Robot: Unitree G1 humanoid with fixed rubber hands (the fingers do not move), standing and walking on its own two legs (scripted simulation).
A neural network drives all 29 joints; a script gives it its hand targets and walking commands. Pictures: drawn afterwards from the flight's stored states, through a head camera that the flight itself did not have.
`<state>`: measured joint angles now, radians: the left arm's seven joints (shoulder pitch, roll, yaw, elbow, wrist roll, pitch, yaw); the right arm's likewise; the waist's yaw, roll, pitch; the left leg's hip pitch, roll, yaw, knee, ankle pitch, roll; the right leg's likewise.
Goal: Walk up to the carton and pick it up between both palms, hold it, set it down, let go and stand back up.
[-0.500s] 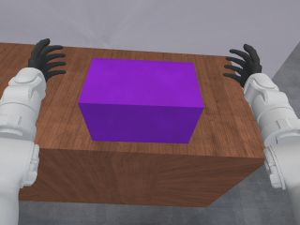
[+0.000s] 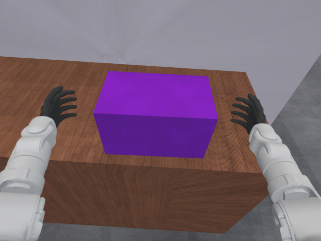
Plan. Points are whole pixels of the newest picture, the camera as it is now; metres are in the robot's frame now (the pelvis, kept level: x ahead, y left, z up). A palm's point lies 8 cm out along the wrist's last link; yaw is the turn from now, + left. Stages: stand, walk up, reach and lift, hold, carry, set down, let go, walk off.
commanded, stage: set down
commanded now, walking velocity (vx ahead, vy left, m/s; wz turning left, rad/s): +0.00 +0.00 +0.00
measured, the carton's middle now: (156, 115) +0.49 +0.01 +0.03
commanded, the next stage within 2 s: none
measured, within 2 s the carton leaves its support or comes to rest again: neither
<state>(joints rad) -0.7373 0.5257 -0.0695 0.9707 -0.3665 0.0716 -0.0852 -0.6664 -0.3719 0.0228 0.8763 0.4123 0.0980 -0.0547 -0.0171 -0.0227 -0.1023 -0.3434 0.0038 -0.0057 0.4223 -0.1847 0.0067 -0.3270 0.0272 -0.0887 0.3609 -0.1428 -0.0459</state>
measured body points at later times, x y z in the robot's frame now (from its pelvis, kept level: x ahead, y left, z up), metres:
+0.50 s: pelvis +0.01 +0.00 +0.00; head +0.01 +0.02 +0.45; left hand +0.35 +0.29 +0.06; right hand +0.33 -0.23 +0.06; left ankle +0.01 +0.11 -0.74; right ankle +0.02 -0.09 -0.74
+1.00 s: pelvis +0.03 +0.01 +0.01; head +0.03 +0.01 +0.46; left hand +0.31 +0.28 +0.03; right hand +0.29 -0.24 +0.02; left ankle +0.01 +0.11 -0.74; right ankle +0.02 -0.09 -0.74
